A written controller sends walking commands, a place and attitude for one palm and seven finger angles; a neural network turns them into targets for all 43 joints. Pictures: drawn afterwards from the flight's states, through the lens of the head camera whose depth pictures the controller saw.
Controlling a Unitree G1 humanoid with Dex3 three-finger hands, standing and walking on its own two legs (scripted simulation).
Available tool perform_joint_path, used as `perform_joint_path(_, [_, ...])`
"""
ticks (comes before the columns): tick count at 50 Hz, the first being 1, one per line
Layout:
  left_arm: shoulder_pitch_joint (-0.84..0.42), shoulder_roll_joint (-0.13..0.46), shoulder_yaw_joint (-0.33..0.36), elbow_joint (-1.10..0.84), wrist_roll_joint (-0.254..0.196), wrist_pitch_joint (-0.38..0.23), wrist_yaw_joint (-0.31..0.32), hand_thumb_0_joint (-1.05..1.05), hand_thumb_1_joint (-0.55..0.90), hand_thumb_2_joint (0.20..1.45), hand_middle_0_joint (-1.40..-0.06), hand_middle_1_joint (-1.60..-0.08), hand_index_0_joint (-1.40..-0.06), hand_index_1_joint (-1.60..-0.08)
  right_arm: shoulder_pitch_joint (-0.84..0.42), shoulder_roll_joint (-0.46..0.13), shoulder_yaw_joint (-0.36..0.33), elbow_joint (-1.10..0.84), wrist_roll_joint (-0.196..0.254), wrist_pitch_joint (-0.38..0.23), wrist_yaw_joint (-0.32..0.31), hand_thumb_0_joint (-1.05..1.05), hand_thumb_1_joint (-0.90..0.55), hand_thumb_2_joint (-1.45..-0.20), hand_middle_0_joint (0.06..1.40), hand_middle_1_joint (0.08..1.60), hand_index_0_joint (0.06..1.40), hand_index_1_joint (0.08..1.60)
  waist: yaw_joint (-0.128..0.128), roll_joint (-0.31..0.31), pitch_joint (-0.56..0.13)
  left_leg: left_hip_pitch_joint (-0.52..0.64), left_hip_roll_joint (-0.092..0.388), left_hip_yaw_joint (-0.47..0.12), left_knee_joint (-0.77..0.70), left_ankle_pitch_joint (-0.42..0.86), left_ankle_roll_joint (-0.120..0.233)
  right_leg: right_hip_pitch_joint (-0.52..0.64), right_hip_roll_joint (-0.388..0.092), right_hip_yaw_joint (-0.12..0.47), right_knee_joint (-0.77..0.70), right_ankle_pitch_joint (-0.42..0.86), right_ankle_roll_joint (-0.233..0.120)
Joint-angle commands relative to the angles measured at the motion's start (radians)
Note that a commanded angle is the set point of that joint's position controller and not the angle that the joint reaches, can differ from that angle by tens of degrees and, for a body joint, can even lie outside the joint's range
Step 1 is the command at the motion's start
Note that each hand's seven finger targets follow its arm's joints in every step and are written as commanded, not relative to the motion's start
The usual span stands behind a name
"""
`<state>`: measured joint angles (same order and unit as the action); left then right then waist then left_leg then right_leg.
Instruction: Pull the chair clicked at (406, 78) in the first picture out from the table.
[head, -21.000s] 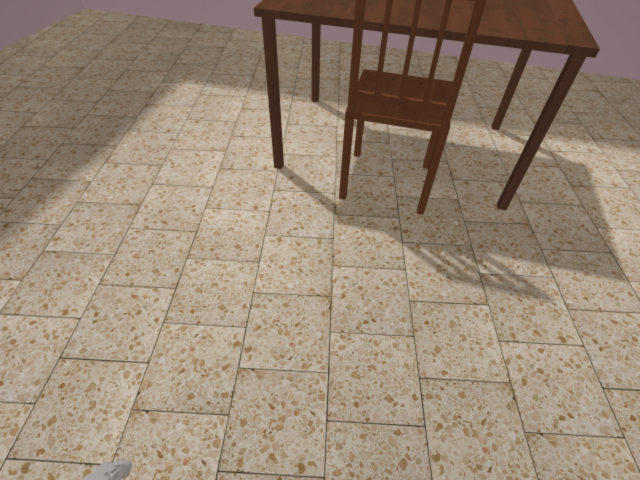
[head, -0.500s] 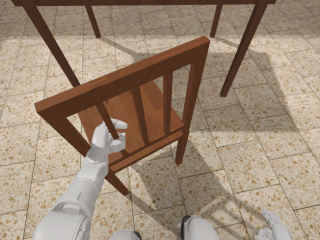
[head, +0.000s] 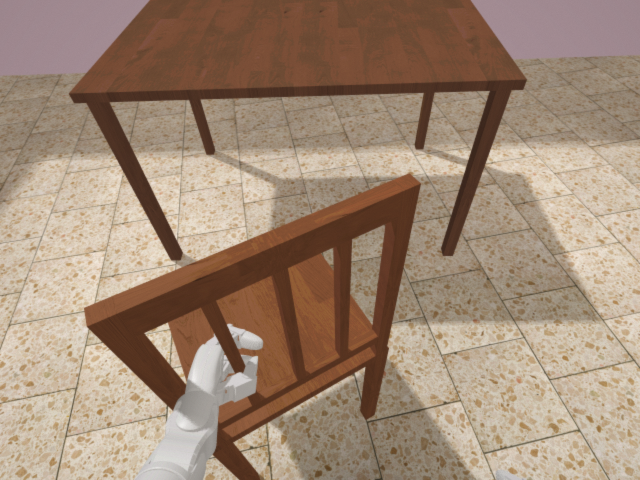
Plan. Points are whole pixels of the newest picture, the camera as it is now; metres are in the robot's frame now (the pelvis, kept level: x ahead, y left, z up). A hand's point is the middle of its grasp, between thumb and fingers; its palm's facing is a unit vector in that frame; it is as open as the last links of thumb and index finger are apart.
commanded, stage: stop walking, hand still on the chair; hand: left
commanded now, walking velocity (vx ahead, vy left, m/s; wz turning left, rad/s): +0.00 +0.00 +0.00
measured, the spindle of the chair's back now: (291, 331) +0.34 +0.07 -0.06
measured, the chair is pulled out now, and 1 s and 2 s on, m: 0.60 0.60 0.60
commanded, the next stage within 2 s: open the thumb and straighten the fingers in 0.24 s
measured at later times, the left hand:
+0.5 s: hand (247, 375) +0.27 +0.13 -0.07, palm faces +0.04 -0.99 -0.13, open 5.9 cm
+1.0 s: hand (248, 376) +0.28 +0.13 -0.08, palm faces +0.02 -0.99 -0.16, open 16.4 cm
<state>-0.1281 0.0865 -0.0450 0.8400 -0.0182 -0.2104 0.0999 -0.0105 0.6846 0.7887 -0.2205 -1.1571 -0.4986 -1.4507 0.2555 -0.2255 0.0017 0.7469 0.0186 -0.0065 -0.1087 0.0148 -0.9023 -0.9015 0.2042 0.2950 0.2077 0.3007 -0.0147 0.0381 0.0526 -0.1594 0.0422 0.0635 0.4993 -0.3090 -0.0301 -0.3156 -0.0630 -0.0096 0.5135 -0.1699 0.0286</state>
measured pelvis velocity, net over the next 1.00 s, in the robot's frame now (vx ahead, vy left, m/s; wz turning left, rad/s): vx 0.03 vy -0.01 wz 0.06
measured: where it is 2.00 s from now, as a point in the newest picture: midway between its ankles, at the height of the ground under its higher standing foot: outside the picture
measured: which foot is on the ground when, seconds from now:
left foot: down 0.00-1.00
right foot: down 0.00-1.00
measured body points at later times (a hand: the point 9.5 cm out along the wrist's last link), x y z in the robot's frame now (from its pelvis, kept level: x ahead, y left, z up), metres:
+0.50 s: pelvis +0.01 -0.01 -0.01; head +0.04 -0.01 +0.44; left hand +0.26 +0.18 -0.05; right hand +0.15 -0.26 -0.11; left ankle -0.03 +0.14 -0.73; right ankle +0.07 -0.14 -0.73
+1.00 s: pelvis +0.03 -0.01 -0.04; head +0.08 -0.03 +0.41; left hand +0.27 +0.18 -0.07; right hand +0.19 -0.25 -0.14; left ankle -0.03 +0.14 -0.73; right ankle +0.07 -0.14 -0.73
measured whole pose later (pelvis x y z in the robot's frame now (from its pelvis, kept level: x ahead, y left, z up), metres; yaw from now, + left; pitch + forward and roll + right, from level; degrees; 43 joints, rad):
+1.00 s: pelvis +0.03 -0.01 -0.04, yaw +3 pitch +11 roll +1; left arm 0.12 0.14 -0.05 0.27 -0.03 0.03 0.04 -0.01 -0.52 0.21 -0.14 -0.40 -0.14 -0.41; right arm 0.23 -0.25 0.00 0.57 0.02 -0.08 -0.04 0.02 -0.90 -0.90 0.20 0.29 0.21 0.30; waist -0.04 0.03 -0.09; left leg -0.56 0.04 -0.01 0.86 -0.49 -0.05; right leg -0.70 -0.08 -0.06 0.87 -0.37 0.01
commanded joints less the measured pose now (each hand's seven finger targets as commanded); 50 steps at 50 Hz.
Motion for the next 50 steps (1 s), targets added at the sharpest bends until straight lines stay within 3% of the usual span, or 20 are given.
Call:
perform_joint_path(1, [-0.203,0.125,0.014,-0.167,0.014,-0.019,0.01,0.0,0.9,0.9,-0.5,-1.45,-0.5,-1.45,-0.064,-0.111,-0.04,-0.136,0.002,-0.04,-0.015,0.0,-0.9,-0.9,0.2,0.3,0.2,0.3,0.001,-0.081,-0.187,-0.017,0.071,-0.077,-0.107,0.185,0.044,0.145,-0.048,0.057,-0.065,0.113,-0.05])
perform_joint_path(5, [-0.189,0.129,0.006,-0.207,0.013,-0.018,0.01,0.0,0.9,0.9,-0.5,-1.45,-0.5,-1.45,-0.072,-0.113,-0.042,-0.144,0.005,-0.031,-0.016,0.0,-0.9,-0.9,0.2,0.3,0.2,0.3,-0.002,-0.038,-0.187,-0.009,0.072,-0.074,-0.113,0.199,0.041,0.149,-0.051,0.056,-0.062,0.144,-0.054])
perform_joint_path(13, [-0.162,0.119,0.002,-0.229,0.012,-0.003,0.013,0.0,0.9,0.9,-0.5,-1.45,-0.5,-1.45,-0.09,-0.107,-0.039,-0.169,0.001,-0.016,-0.013,0.0,-0.9,-0.9,0.2,0.3,0.2,0.3,0.003,-0.053,-0.185,-0.01,0.067,-0.065,-0.11,0.165,0.036,0.148,-0.053,0.065,-0.078,0.123,-0.057])
perform_joint_path(16, [-0.147,0.131,0.012,-0.227,0.011,0.005,0.017,0.0,0.9,0.9,-0.5,-1.45,-0.5,-1.45,-0.092,-0.106,-0.038,-0.171,0.001,-0.012,-0.015,0.0,-0.9,-0.9,0.2,0.3,0.2,0.3,0.004,-0.047,-0.174,-0.021,0.062,-0.061,-0.113,0.139,0.036,0.152,-0.053,0.065,-0.093,0.104,-0.053])
perform_joint_path(17, [-0.17,0.179,0.052,-0.346,0.012,-0.005,0.022,0.0,0.9,0.9,-0.5,-1.45,-0.5,-1.45,-0.102,-0.106,-0.041,-0.189,0.0,-0.015,-0.011,0.0,-0.9,-0.9,0.2,0.3,0.2,0.3,0.01,-0.062,-0.181,-0.018,0.062,-0.065,-0.113,0.14,0.037,0.165,-0.055,0.069,-0.096,0.108,-0.054])
perform_joint_path(18, [-0.08,0.044,-0.037,-0.311,-0.044,0.012,0.0,0.0,0.779,0.842,-0.5,-1.45,-0.5,-1.45,-0.106,-0.14,-0.039,-0.2,0.047,-0.036,0.022,0.0,-0.9,-0.9,0.2,0.3,0.2,0.3,-0.051,-0.212,-0.164,-0.173,0.014,-0.037,-0.08,0.093,0.033,0.112,-0.012,-0.04,-0.031,0.058,-0.037])
perform_joint_path(19, [-0.113,0.106,0.015,-0.384,-0.046,-0.009,-0.013,0.0,0.658,0.783,-0.5,-1.45,-0.5,-1.45,-0.115,-0.149,-0.044,-0.209,0.044,-0.053,0.037,0.0,-0.9,-0.9,0.2,0.3,0.2,0.3,-0.026,-0.234,-0.189,-0.212,0.011,-0.03,-0.05,0.085,0.037,0.097,-0.009,-0.03,-0.004,0.058,-0.038])
perform_joint_path(20, [-0.064,0.126,0.028,-0.375,-0.043,-0.009,-0.022,0.0,0.538,0.725,-0.5,-1.45,-0.5,-1.45,-0.116,-0.147,-0.047,-0.206,0.041,-0.057,0.041,0.0,-0.9,-0.9,0.2,0.3,0.2,0.3,-0.021,-0.203,-0.191,-0.231,0.009,-0.027,-0.043,0.071,0.037,0.099,-0.012,-0.03,0.007,0.046,-0.041])
perform_joint_path(21, [-0.085,0.179,0.071,-0.441,-0.046,-0.019,-0.021,0.0,0.417,0.667,-0.5,-1.45,-0.5,-1.45,-0.112,-0.146,-0.052,-0.21,0.039,-0.066,0.049,0.0,-0.9,-0.9,0.2,0.3,0.2,0.3,-0.019,-0.121,-0.224,-0.232,-0.005,-0.018,-0.023,0.056,0.035,0.087,-0.011,-0.018,0.012,0.023,-0.038])
perform_joint_path(23, [-0.045,0.167,0.05,-0.524,-0.029,-0.015,-0.035,0.0,0.175,0.55,-0.5,-1.45,-0.5,-1.45,-0.11,-0.132,-0.051,-0.227,0.03,-0.091,0.064,0.0,-0.9,-0.9,0.2,0.3,0.2,0.3,-0.012,0.002,-0.275,-0.238,-0.021,-0.005,0.014,0.067,0.03,0.062,-0.008,-0.019,0.039,0.03,-0.043])
perform_joint_path(27, [0.014,0.158,0.031,-0.591,-0.014,0.032,-0.047,0.0,-0.308,0.317,-0.5,-1.45,-0.5,-1.45,-0.091,-0.135,-0.055,-0.243,0.024,-0.111,0.081,0.0,-0.9,-0.9,0.2,0.3,0.2,0.3,-0.019,0.035,-0.319,-0.279,-0.028,-0.009,0.07,0.079,0.027,0.022,0.001,-0.033,0.091,0.04,-0.044])
perform_joint_path(28, [0.044,0.141,0.025,-0.593,-0.019,0.052,-0.047,0.0,-0.429,0.258,-0.475,-1.378,-0.475,-1.378,-0.091,-0.135,-0.054,-0.254,0.024,-0.115,0.083,0.0,-0.9,-0.9,0.2,0.3,0.2,0.3,-0.014,0.014,-0.322,-0.295,-0.029,-0.01,0.081,0.081,0.028,0.014,0.003,-0.038,0.101,0.043,-0.043])
perform_joint_path(29, [-0.007,0.183,0.067,-0.562,-0.023,0.07,-0.04,0.0,-0.55,0.2,-0.45,-1.305,-0.45,-1.305,-0.081,-0.146,-0.055,-0.242,0.023,-0.11,0.08,0.0,-0.9,-0.9,0.2,0.3,0.2,0.3,-0.031,-0.029,-0.314,-0.325,-0.031,-0.014,0.1,0.068,0.027,-0.009,0.005,-0.036,0.112,0.035,-0.038])
perform_joint_path(32, [0.031,0.138,0.041,-0.592,-0.03,0.105,-0.038,0.0,-0.55,0.2,-0.375,-1.087,-0.375,-1.087,-0.075,-0.148,-0.059,-0.267,0.021,-0.112,0.079,0.0,-0.9,-0.9,0.2,0.3,0.2,0.3,-0.028,-0.068,-0.335,-0.357,-0.034,-0.019,0.131,0.058,0.028,-0.033,0.007,-0.041,0.147,0.02,-0.031])
perform_joint_path(35, [0.052,0.155,0.059,-0.654,-0.03,0.125,-0.031,0.0,-0.55,0.2,-0.3,-0.87,-0.3,-0.87,-0.065,-0.155,-0.065,-0.284,0.015,-0.12,0.071,0.0,-0.9,-0.9,0.2,0.3,0.2,0.3,-0.024,-0.102,-0.382,-0.368,-0.032,-0.025,0.162,0.104,0.029,-0.023,0.008,-0.045,0.184,0.077,-0.032])
perform_joint_path(38, [0.054,0.156,0.053,-0.728,-0.026,0.132,-0.031,0.0,-0.55,0.2,-0.225,-0.652,-0.225,-0.652,-0.057,-0.153,-0.064,-0.294,0.013,-0.123,0.063,0.0,-0.9,-0.9,0.2,0.3,0.2,0.3,-0.03,-0.098,-0.414,-0.377,-0.036,-0.027,0.187,0.13,0.029,-0.021,0.007,-0.043,0.213,0.114,-0.031])
perform_joint_path(42, [0.143,0.158,0.056,-0.749,-0.023,0.162,-0.037,0.0,-0.55,0.2,-0.125,-0.363,-0.125,-0.363,-0.053,-0.152,-0.062,-0.305,0.012,-0.128,0.056,0.0,-0.9,-0.9,0.2,0.3,0.2,0.3,-0.025,-0.08,-0.391,-0.387,-0.036,-0.028,0.214,0.153,0.029,-0.042,0.006,-0.05,0.233,0.142,-0.031])
perform_joint_path(43, [0.129,0.146,0.046,-0.682,-0.019,0.175,-0.04,0.0,-0.55,0.2,-0.1,-0.29,-0.1,-0.29,-0.044,-0.156,-0.058,-0.294,0.012,-0.123,0.056,0.0,-0.9,-0.9,0.2,0.3,0.2,0.3,-0.047,-0.129,-0.347,-0.422,-0.037,-0.032,0.232,0.132,0.028,-0.09,0.01,-0.056,0.243,0.122,-0.027])
perform_joint_path(47, [0.151,0.168,0.058,-0.766,-0.016,0.191,-0.052,0.0,-0.55,0.2,0.0,0.0,0.0,0.0,-0.046,-0.155,-0.06,-0.322,0.009,-0.122,0.054,0.0,-0.9,-0.9,0.2,0.3,0.2,0.3,-0.028,-0.077,-0.399,-0.422,-0.045,-0.03,0.257,0.142,0.031,-0.076,0.003,-0.051,0.261,0.129,-0.03])
perform_joint_path(50, [0.171,0.182,0.064,-0.838,-0.019,0.197,-0.047,0.0,-0.55,0.2,0.0,0.0,0.0,0.0,-0.048,-0.151,-0.058,-0.338,0.008,-0.125,0.05,0.0,-0.9,-0.9,0.2,0.3,0.2,0.3,-0.025,-0.059,-0.428,-0.411,-0.044,-0.036,0.272,0.184,0.031,-0.058,0.003,-0.052,0.276,0.176,-0.034])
